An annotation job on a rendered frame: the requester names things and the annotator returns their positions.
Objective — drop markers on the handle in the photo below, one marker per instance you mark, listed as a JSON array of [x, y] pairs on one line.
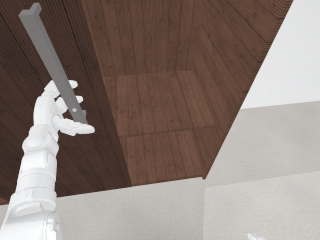
[[33, 24]]

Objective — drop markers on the robot left forearm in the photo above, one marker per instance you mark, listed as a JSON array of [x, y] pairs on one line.
[[35, 190]]

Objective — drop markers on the left robot hand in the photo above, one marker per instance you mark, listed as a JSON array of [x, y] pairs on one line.
[[46, 109]]

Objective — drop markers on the robot left upper arm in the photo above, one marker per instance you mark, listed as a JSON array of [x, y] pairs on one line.
[[43, 225]]

